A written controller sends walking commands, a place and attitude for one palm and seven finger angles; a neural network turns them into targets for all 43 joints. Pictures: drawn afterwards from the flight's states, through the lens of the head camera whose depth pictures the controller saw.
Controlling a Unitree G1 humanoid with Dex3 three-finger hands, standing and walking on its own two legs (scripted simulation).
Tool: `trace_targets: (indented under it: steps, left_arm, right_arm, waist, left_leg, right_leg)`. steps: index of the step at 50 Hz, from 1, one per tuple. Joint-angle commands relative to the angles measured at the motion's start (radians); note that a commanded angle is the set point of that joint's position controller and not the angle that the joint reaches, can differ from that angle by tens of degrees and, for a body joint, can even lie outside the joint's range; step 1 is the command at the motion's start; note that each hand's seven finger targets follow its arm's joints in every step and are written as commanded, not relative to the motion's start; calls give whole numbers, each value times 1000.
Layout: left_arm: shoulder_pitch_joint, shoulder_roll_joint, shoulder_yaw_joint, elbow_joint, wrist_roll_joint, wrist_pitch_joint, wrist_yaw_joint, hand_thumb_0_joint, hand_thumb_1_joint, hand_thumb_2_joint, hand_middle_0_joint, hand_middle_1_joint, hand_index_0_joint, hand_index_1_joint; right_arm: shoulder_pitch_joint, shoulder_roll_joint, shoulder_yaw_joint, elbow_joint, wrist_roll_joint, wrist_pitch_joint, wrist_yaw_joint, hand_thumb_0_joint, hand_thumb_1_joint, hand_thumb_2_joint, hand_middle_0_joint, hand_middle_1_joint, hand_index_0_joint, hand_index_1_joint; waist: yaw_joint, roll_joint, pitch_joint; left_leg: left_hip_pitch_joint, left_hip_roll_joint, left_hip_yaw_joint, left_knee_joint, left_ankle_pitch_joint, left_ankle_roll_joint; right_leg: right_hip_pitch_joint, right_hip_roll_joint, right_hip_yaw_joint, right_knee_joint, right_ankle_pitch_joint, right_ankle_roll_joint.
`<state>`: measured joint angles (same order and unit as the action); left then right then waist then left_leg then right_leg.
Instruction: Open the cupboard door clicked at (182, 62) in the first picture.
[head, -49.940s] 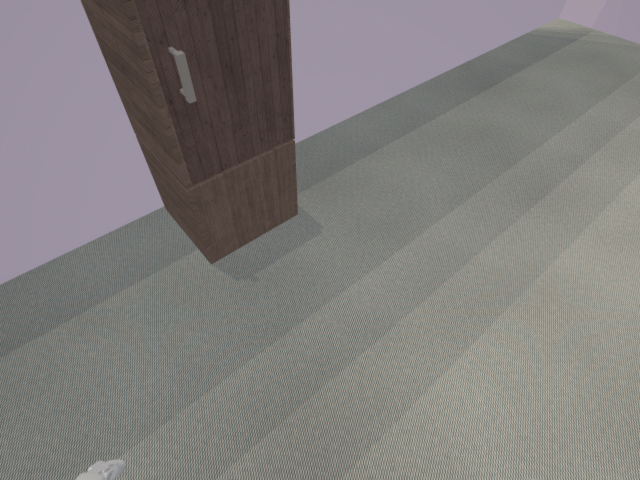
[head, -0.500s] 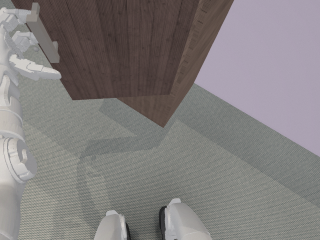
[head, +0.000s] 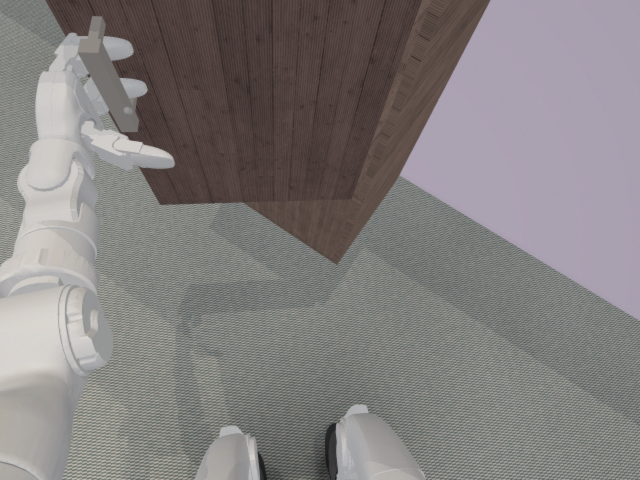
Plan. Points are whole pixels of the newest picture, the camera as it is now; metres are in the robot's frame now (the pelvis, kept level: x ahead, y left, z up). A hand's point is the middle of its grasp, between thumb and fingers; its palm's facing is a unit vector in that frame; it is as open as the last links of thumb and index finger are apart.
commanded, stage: slide the fingers in behind the handle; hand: left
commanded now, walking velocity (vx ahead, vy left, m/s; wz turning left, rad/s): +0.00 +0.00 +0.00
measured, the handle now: (114, 78) +0.59 +0.19 +0.07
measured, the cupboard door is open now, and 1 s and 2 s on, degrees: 39 39 49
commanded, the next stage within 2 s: close the thumb around the handle in 0.70 s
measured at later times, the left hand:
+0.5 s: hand (135, 113) +0.53 +0.16 +0.08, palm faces +0.02 -1.00 -0.03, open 14.1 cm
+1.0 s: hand (135, 110) +0.53 +0.16 +0.08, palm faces +0.02 -1.00 -0.02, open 13.0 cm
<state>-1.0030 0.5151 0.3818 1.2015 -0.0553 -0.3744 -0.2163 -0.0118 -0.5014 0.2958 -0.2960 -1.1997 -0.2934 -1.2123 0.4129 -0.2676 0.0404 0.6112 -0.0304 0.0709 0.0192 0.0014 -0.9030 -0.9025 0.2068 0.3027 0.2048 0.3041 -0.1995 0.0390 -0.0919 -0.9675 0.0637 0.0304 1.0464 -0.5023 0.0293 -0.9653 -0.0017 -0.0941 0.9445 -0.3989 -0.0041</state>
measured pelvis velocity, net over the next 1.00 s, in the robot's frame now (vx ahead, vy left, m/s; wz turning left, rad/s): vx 0.00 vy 0.00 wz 0.02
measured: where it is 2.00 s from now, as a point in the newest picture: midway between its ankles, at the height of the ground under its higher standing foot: outside the picture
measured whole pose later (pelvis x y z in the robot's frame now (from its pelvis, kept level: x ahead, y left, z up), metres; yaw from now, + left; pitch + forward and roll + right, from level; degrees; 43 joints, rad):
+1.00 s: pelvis +0.00 +0.00 +0.00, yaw +1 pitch +24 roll -3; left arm -1.04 0.49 0.34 1.24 -0.07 -0.39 -0.16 -0.01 -0.33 0.37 -0.31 -1.22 -0.29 -1.23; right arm 0.42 -0.27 0.04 0.64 -0.04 0.05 0.02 0.00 -0.90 -0.90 0.21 0.30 0.20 0.30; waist -0.19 0.04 -0.09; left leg -0.98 0.05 0.02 1.05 -0.50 0.02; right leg -0.98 -0.01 -0.10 0.96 -0.40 -0.01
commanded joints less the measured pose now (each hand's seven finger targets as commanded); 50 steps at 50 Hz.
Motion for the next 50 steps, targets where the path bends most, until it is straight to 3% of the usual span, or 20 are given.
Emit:
trace_targets:
  steps: [1,4,5,10,12,14,16,20,26,28,31,33,37,39,40,42,45,47,49,50]
  left_arm:
    - [-458,221,25,-238,-12,-87,18,0,-500,300,-300,-1200,-300,-1200]
    - [-424,193,17,-199,-17,-81,22,0,-500,300,-300,-1200,-300,-1200]
    - [-419,232,47,-201,-16,-82,25,0,-500,300,-300,-1200,-300,-1200]
    - [-425,163,-5,-230,-16,-98,24,0,-500,300,-300,-1200,-300,-1200]
    - [-440,98,-49,-243,-27,-101,20,0,-500,300,-300,-1200,-300,-1200]
    - [-445,130,-27,-245,-28,-110,25,0,-500,300,-300,-1200,-300,-1200]
    - [-475,65,-81,-227,-24,-107,27,0,-500,300,-300,-1200,-300,-1200]
    - [-518,120,-52,-198,-11,-105,39,0,-500,300,-300,-1200,-300,-1200]
    - [-523,101,-72,-167,-11,-92,32,0,-500,300,-300,-1200,-300,-1200]
    - [-513,137,-42,-189,-12,-98,30,0,-500,300,-300,-1200,-300,-1200]
    - [-520,114,-68,-168,-13,-86,23,0,-500,300,-300,-1200,-300,-1200]
    - [-515,148,-40,-146,-12,-81,26,0,-500,300,-300,-1200,-300,-1200]
    - [-524,133,-57,-177,-3,-81,27,0,-500,300,-300,-1200,-300,-1200]
    - [-553,97,-85,-199,-9,-87,29,0,-500,300,-300,-1200,-300,-1200]
    - [-527,111,-65,-183,-10,-86,32,0,-500,300,-300,-1200,-300,-1200]
    - [-541,103,-75,-177,-9,-81,35,0,-388,348,-308,-1212,-308,-1212]
    - [-528,126,-55,-196,-6,-89,38,0,-220,420,-320,-1230,-320,-1230]
    - [-533,95,-81,-185,-6,-84,36,0,-108,468,-328,-1242,-328,-1242]
    - [-523,135,-46,-169,-8,-87,39,0,4,516,-336,-1254,-336,-1254]
    - [-517,114,-65,-161,-7,-83,35,0,60,540,-340,-1260,-340,-1260]
  right_arm:
    - [214,-181,-68,-23,-5,-3,-8,0,-900,-900,200,300,200,300]
    - [211,-177,-67,-27,-2,-3,-7,0,-900,-900,200,300,200,300]
    - [211,-181,-66,-27,-3,-1,-8,0,-900,-900,200,300,200,300]
    - [209,-175,-72,-25,-3,-7,-6,0,-900,-900,200,300,200,300]
    - [207,-172,-75,-20,-4,-10,-2,0,-900,-900,200,300,200,300]
    - [212,-178,-76,-11,-5,-11,-4,0,-900,-900,200,300,200,300]
    - [205,-173,-77,-1,-5,-13,-2,0,-900,-900,200,300,200,300]
    - [212,-182,-75,14,-8,-17,-9,0,-900,-900,200,300,200,300]
    - [212,-182,-72,14,-9,-22,-9,0,-900,-900,200,300,200,300]
    - [217,-185,-71,3,-11,-23,-10,0,-900,-900,200,300,200,300]
    - [206,-182,-66,3,-6,-22,-9,0,-900,-900,200,300,200,300]
    - [209,-185,-64,-2,-6,-23,-14,0,-900,-900,200,300,200,300]
    - [215,-183,-67,0,-9,-25,-12,0,-900,-900,200,300,200,300]
    - [216,-182,-69,5,-12,-26,-8,0,-900,-900,200,300,200,300]
    - [218,-183,-69,5,-11,-25,-7,0,-900,-900,200,300,200,300]
    - [214,-185,-69,6,-12,-24,-6,0,-900,-900,200,300,200,300]
    - [221,-186,-70,6,-12,-25,-6,0,-900,-900,200,300,200,300]
    - [215,-183,-70,8,-11,-23,-5,0,-900,-900,200,300,200,300]
    - [220,-186,-68,10,-11,-23,-7,0,-900,-900,200,300,200,300]
    - [216,-184,-67,8,-9,-22,-7,0,-900,-900,200,300,200,300]
  waist:
    - [-16,129,-549]
    - [-18,105,-518]
    - [-6,101,-510]
    - [-12,127,-539]
    - [-24,129,-535]
    - [-18,130,-547]
    - [-42,116,-503]
    - [-48,104,-500]
    - [-57,112,-500]
    - [-41,115,-549]
    - [-53,103,-493]
    - [-52,94,-481]
    - [-44,147,-533]
    - [-59,163,-547]
    - [-45,157,-535]
    - [-59,129,-506]
    - [-42,144,-548]
    - [-58,128,-514]
    - [-49,120,-511]
    - [-53,113,-500]
  left_leg:
    - [416,-31,-92,-95,563,-14]
    - [387,-35,-84,-99,545,-11]
    - [359,-37,-76,-102,522,-10]
    - [410,-36,-80,-101,546,-13]
    - [434,-33,-85,-102,553,-16]
    - [439,-32,-91,-100,571,-17]
    - [431,-32,-92,-99,533,-16]
    - [394,-37,-94,-97,474,-10]
    - [386,-40,-94,-90,465,-8]
    - [385,-44,-92,-88,484,-6]
    - [347,-44,-88,-94,430,-5]
    - [323,-46,-84,-93,414,0]
    - [386,-41,-95,-90,467,-9]
    - [438,-33,-108,-83,506,-15]
    - [424,-35,-105,-85,501,-16]
    - [394,-36,-101,-89,464,-10]
    - [409,-38,-101,-89,484,-12]
    - [398,-36,-102,-91,472,-10]
    - [386,-38,-98,-92,468,-9]
    - [368,-41,-94,-94,446,-7]
  right_leg:
    - [248,54,44,-65,399,-14]
    - [257,53,44,-67,406,-14]
    - [280,51,49,-69,407,-14]
    - [257,50,48,-68,405,-15]
    - [235,52,43,-73,395,-14]
    - [238,52,45,-67,405,-16]
    - [199,51,40,-74,372,-13]
    - [198,46,47,-73,339,-13]
    - [190,44,48,-73,334,-14]
    - [229,46,52,-63,360,-18]
    - [215,46,52,-73,327,-14]
    - [219,46,53,-72,318,-16]
    - [196,44,47,-62,330,-18]
    - [151,46,39,-60,326,-15]
    - [164,47,40,-63,325,-17]
    - [167,47,41,-70,313,-14]
    - [186,47,42,-64,328,-17]
    - [174,47,40,-69,321,-15]
    - [187,48,42,-71,325,-16]
    - [192,48,45,-73,319,-14]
